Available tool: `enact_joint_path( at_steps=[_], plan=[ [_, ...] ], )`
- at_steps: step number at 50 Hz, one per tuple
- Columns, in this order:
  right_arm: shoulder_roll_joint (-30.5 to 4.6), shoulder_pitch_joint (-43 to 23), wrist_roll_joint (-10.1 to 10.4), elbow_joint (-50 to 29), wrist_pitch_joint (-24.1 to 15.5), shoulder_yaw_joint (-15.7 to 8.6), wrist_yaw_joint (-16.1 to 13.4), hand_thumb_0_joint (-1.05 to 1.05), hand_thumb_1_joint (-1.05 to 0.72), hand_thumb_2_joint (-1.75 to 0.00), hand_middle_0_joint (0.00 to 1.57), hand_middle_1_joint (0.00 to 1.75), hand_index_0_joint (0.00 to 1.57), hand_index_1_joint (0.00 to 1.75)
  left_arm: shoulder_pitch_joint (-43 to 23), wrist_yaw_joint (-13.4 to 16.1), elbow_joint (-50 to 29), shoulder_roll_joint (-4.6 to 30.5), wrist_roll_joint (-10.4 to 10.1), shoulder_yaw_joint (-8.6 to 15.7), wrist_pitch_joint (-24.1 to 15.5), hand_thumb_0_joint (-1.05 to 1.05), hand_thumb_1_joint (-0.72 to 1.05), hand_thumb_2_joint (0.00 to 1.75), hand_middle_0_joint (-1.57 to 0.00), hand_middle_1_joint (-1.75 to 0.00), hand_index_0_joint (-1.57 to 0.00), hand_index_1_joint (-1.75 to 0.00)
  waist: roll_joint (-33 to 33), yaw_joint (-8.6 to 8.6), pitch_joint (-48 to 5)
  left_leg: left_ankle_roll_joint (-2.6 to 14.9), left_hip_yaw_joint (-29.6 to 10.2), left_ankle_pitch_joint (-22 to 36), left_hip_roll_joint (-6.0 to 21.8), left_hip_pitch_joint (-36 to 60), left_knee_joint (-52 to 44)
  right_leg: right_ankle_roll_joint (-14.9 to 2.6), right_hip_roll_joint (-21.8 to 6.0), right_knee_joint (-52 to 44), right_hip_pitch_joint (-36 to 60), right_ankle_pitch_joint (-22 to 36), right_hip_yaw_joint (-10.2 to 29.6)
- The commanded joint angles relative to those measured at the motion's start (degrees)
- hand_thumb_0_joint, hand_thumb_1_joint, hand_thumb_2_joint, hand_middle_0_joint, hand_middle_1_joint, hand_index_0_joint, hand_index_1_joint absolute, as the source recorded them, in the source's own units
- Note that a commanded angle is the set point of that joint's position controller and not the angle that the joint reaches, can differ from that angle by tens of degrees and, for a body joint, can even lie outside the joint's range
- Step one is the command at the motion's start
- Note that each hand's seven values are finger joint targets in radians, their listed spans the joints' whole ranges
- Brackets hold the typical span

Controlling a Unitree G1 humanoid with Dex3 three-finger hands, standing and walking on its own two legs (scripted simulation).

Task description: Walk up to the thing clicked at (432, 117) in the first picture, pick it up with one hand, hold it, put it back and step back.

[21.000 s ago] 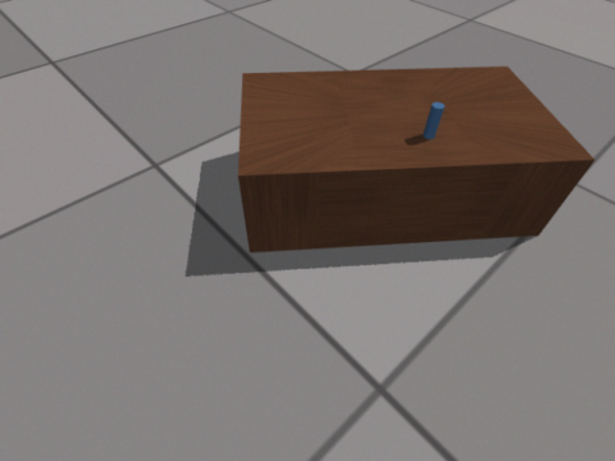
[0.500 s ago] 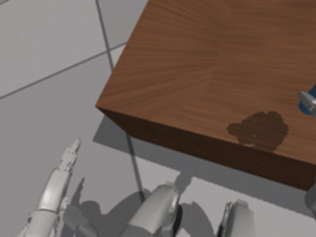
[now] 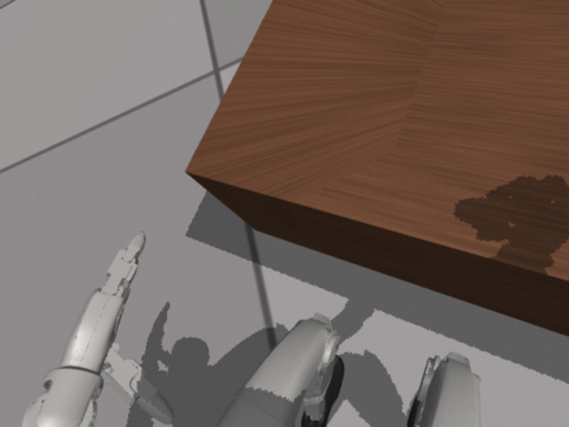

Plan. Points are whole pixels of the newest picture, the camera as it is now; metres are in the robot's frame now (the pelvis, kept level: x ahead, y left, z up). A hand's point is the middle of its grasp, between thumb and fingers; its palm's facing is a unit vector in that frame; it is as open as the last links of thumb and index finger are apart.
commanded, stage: lower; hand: right
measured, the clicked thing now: out of the picture +0.52 -0.25 -0.03
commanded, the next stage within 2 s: loosen in 1.12 s
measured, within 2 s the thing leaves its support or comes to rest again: rests again in 1.04 s
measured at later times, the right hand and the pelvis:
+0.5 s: hand out of the picture +0.54 -0.26 -0.08, palm faces +0.30 +0.95 +0.01, open 8.5 cm; pelvis -0.01 +0.00 -0.03, yaw +2 degrees
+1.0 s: hand out of the picture +0.54 -0.26 -0.11, palm faces +0.29 +0.96 +0.01, open 8.5 cm; pelvis -0.02 +0.00 -0.06, yaw +2 degrees
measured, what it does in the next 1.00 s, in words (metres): lowers itself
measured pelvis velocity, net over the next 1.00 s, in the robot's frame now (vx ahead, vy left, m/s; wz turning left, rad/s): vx -0.02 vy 0.00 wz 0.03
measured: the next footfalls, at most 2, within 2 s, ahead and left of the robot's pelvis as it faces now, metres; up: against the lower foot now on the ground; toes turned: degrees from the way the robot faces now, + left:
none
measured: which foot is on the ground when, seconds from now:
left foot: down 0.00-1.00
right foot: down 0.00-1.00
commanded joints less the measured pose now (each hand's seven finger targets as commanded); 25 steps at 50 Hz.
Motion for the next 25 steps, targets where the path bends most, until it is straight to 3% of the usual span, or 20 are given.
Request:
enact_joint_path(
  at_steps=[1, 2, 6, 9, 11, 12, 13, 16, 17, 19, 22, 25],
  plan=[
    [-15.7, -21.7, 0.0, -12.7, -5.0, -0.4, 0.2, 0.00, -0.20, -1.45, 1.40, 1.59, 1.46, 1.59, 3.4, 1.7, -10.9, 11.0, -0.1, 9.7, -3.1, 0.00, -0.56, 0.06, -0.05, -0.05, -0.04, -0.06, -24.0, -0.35, -32.9, 1.81, -0.6, 15.8, -1.7, 10.1, -6.8, -0.73, 1.3, -8.5, 32.3, 21.1, 2.5],
    [-16.3, -21.5, 0.2, -13.8, -5.1, -1.2, 0.3, 0.00, -0.19, -1.46, 1.40, 1.59, 1.46, 1.59, 4.1, 1.6, -11.6, 11.3, -0.2, 9.9, -3.1, 0.00, -0.56, 0.06, -0.05, -0.05, -0.04, -0.06, -23.8, 0.21, -33.6, 1.85, -0.4, 16.3, -1.7, 10.5, -6.2, -0.60, 1.3, -8.2, 32.1, 21.6, 2.7],
    [-18.4, -20.9, 0.1, -15.3, -4.7, -1.9, 0.6, 0.00, -0.19, -1.46, 1.39, 1.59, 1.45, 1.59, 5.4, 1.4, -12.1, 11.5, -0.2, 10.6, -3.5, 0.00, -0.56, 0.07, -0.05, -0.05, -0.04, -0.06, -27.1, -0.24, -35.8, 1.65, -0.8, 18.3, -1.7, 9.4, -5.1, -0.47, 1.2, -5.9, 33.2, 24.8, 2.4],
    [-17.3, -19.6, 0.0, -14.7, -4.1, -1.4, 0.8, 0.00, -0.18, -1.47, 1.40, 1.60, 1.46, 1.60, 5.1, 1.2, -12.7, 12.0, -0.2, 11.4, -3.9, 0.00, -0.55, 0.06, -0.05, -0.05, -0.04, -0.06, -28.1, 0.38, -34.1, 1.67, -0.7, 18.5, -1.7, 8.5, -4.2, -0.30, 1.0, -4.9, 32.0, 25.3, 2.4],
    [-17.6, -20.4, -0.2, -16.5, -4.0, -1.5, 0.8, 0.00, -0.20, -1.48, 1.41, 1.61, 1.47, 1.61, 3.9, 1.0, -13.4, 11.8, -0.2, 11.3, -4.0, 0.00, -0.56, 0.06, -0.05, -0.05, -0.04, -0.06, -28.6, -0.46, -34.5, 1.83, -0.6, 18.1, -1.8, 8.0, -3.5, -0.22, 1.0, -4.9, 31.5, 25.4, 2.6],
    [-18.1, -19.9, 0.0, -15.7, -3.8, -2.0, 0.7, 0.00, -0.20, -1.49, 1.41, 1.62, 1.48, 1.62, 3.9, 1.1, -13.2, 12.7, -0.4, 12.3, -4.0, 0.00, -0.56, 0.06, -0.05, -0.05, -0.04, -0.05, -28.6, -0.14, -34.9, 1.83, -0.7, 17.9, -1.8, 8.0, -3.5, -0.19, 0.9, -4.6, 31.4, 24.8, 2.5],
    [-18.5, -20.2, 0.0, -17.1, -3.8, -2.3, 0.7, 0.00, -0.18, -1.47, 1.40, 1.61, 1.47, 1.61, 3.9, 1.1, -14.8, 13.0, -0.4, 12.2, -4.1, 0.00, -0.56, 0.06, -0.05, -0.05, -0.04, -0.05, -28.3, 0.23, -35.9, 1.74, -0.6, 18.4, -1.8, 8.7, -3.5, -0.29, 0.8, -4.4, 31.5, 25.0, 2.6],
    [-16.9, -19.1, 0.0, -14.9, -3.3, -1.4, 0.9, 0.00, -0.21, -1.48, 1.42, 1.62, 1.48, 1.62, 5.0, 1.0, -12.9, 12.3, -0.5, 11.9, -3.9, 0.00, -0.56, 0.06, -0.05, -0.05, -0.04, -0.05, -27.7, 0.75, -31.6, 1.89, -0.4, 16.0, -1.9, 6.4, -3.3, -0.31, 0.8, -4.6, 28.6, 21.8, 2.6],
    [-17.9, -19.5, -0.1, -15.5, -3.2, -1.9, 0.8, 0.00, -0.22, -1.48, 1.42, 1.61, 1.48, 1.61, 4.3, 1.0, -14.4, 12.3, -0.7, 11.8, -4.1, 0.00, -0.56, 0.06, -0.05, -0.05, -0.04, -0.05, -27.3, 0.10, -33.0, 1.87, -0.4, 15.8, -1.9, 6.6, -3.1, -0.36, 0.8, -4.4, 28.9, 21.4, 2.6],
    [-18.1, -18.1, -0.2, -14.6, -2.9, -2.3, 0.7, 0.00, -0.19, -1.47, 1.40, 1.60, 1.46, 1.60, 5.0, 1.0, -15.8, 12.6, -0.8, 11.9, -4.1, 0.00, -0.56, 0.06, -0.05, -0.05, -0.04, -0.05, -25.8, 0.89, -32.0, 1.71, -0.5, 15.3, -2.0, 6.8, -3.4, -0.53, 0.7, -4.2, 27.5, 19.8, 2.6],
    [-17.9, -18.8, 0.2, -14.2, -2.8, -2.2, 0.9, 0.00, -0.19, -1.46, 1.40, 1.60, 1.46, 1.60, 6.7, 0.8, -14.5, 12.0, -0.8, 11.6, -4.1, 0.00, -0.55, 0.05, -0.05, -0.05, -0.04, -0.05, -26.1, 0.89, -31.9, 1.71, -0.6, 16.6, -2.0, 6.2, -2.1, -0.67, 0.9, -2.8, 26.0, 21.0, 2.6],
    [-19.7, -18.7, 0.0, -16.2, -2.7, -3.0, 0.8, 0.00, -0.20, -1.44, 1.39, 1.57, 1.45, 1.58, 6.0, 0.8, -17.4, 13.6, -1.2, 13.4, -4.5, 0.00, -0.56, 0.05, -0.05, -0.05, -0.04, -0.05, -25.7, 1.55, -33.4, 1.66, -0.6, 16.6, -1.9, 7.1, -2.0, -0.82, 0.9, -2.5, 26.0, 20.5, 2.7]
  ],
)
